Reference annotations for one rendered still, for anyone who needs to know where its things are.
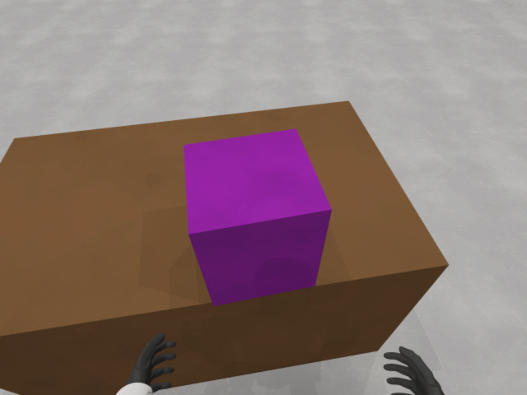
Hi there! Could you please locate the pedestal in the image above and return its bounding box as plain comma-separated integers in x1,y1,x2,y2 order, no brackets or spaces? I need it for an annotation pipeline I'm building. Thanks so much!
0,101,449,395

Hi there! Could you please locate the robot right hand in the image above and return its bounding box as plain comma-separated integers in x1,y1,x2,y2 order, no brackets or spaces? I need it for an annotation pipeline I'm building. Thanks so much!
384,346,445,395

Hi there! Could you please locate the robot left hand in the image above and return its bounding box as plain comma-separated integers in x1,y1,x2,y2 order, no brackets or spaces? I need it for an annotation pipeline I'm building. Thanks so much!
126,333,176,393

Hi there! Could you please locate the carton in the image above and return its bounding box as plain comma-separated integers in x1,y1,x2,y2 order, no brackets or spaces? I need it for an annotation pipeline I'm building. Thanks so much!
184,129,332,306

